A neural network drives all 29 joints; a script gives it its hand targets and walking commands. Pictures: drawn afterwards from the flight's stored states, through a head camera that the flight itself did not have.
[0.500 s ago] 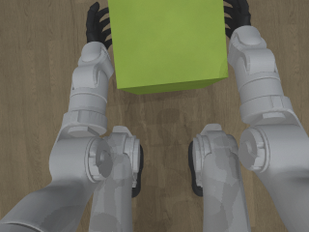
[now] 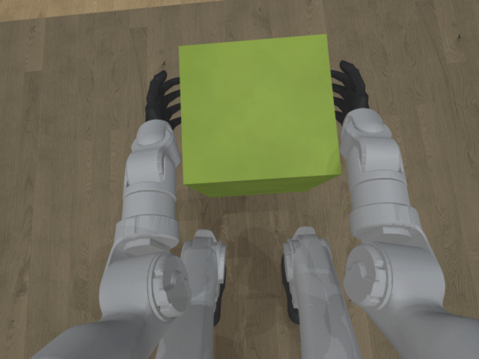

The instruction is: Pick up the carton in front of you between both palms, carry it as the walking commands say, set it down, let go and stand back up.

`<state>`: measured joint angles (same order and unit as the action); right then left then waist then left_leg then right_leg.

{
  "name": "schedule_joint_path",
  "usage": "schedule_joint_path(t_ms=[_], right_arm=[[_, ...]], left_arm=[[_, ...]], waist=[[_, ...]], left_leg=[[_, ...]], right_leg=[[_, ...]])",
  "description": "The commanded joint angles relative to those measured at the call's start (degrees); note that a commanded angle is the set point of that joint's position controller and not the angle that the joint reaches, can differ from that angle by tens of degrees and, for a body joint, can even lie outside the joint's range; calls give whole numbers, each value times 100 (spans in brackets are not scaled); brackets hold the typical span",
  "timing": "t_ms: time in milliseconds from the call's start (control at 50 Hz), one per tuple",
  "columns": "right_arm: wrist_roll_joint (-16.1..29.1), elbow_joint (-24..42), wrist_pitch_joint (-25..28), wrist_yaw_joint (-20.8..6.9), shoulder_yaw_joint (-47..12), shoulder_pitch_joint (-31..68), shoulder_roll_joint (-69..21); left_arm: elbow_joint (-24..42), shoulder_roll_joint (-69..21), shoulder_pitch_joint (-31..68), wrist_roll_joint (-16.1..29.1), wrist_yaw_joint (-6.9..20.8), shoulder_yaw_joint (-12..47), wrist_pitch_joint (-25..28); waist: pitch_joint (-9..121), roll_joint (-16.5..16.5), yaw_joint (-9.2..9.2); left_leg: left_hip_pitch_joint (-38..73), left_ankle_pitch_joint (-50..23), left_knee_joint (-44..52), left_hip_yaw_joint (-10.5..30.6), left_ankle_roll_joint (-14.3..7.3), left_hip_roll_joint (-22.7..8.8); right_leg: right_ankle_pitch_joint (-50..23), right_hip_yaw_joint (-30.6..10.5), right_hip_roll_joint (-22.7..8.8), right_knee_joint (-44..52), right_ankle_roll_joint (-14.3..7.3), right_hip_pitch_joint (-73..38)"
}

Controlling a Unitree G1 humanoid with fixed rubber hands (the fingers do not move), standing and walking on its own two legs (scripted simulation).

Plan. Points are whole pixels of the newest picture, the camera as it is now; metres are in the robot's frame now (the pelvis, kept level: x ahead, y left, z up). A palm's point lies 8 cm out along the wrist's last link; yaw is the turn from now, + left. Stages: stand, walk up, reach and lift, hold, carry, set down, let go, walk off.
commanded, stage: reach and lift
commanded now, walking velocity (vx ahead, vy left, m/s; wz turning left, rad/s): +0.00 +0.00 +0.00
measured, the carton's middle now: (255, 133) +0.47 -0.01 -0.12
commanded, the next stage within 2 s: none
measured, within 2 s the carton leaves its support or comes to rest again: neither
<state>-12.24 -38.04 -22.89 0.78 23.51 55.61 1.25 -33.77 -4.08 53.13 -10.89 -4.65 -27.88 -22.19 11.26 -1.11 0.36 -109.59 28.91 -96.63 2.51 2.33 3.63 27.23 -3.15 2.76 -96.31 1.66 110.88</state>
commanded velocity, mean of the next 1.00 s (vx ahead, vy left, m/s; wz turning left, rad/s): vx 0.00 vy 0.00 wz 0.00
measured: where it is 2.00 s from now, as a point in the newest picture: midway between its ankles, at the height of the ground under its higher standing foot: (253, 300)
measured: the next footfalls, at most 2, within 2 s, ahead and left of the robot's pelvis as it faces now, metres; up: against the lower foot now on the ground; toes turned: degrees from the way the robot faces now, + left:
none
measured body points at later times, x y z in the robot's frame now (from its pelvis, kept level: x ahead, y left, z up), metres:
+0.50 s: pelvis +0.05 +0.00 +0.14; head +0.17 -0.01 +0.57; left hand +0.44 +0.15 +0.11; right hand +0.44 -0.16 +0.10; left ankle +0.10 +0.13 -0.48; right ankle +0.11 -0.12 -0.48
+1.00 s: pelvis +0.09 +0.00 +0.25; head +0.08 +0.00 +0.70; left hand +0.40 +0.15 +0.26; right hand +0.39 -0.15 +0.25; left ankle +0.10 +0.13 -0.48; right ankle +0.11 -0.12 -0.48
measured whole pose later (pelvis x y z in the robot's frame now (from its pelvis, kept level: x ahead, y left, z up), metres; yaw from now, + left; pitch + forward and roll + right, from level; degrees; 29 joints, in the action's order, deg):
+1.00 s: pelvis +0.09 +0.00 +0.25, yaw -1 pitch +3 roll +0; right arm -13.4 -23.0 -29.7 1.1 15.9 15.8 -8.9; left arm -23.5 -9.0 16.2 -13.0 -1.1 -16.6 -29.1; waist 5.5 -0.5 0.0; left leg -20.2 16.1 -33.3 3.9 0.4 1.3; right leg 14.8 -3.6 1.3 -32.8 0.5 21.1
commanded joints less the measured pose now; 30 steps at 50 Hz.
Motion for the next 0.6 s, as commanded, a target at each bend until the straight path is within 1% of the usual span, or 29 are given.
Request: schedule_joint_path(t_ms=[0,140,300,440,580], right_arm=[[1099,13,73,-1417,-3226,3391,-6417],[1028,-7,120,-1310,-3329,2591,-6624],[880,6,215,-1261,-3293,1805,-6715],[797,154,285,-1276,-3399,1138,-6763],[754,378,262,-1300,-3598,412,-6773]], left_arm=[[-218,-6126,3679,1069,1569,3590,8],[-313,-6230,2891,1004,1603,3659,60],[-374,-6279,2076,843,1618,3648,142],[-323,-6371,1331,722,1621,3747,192],[-169,-6446,579,662,1635,3950,163]], waist=[[5831,302,-4],[5060,320,-14],[4290,242,-27],[3708,175,-11],[3103,128,-29]], left_leg=[[3203,-1197,1260,-612,-39,684],[3673,-1103,1915,-491,-70,687],[4609,-1124,2830,-304,-126,647],[5636,-1366,3664,-112,-173,556],[6752,-1782,4556,87,-197,433]], right_leg=[[-1257,595,683,1209,-42,-4095],[-1229,411,683,1902,-35,-4795],[-1236,240,642,2791,-86,-5668],[-1436,117,575,3590,-142,-6521],[-1806,-19,492,4442,-190,-7484]])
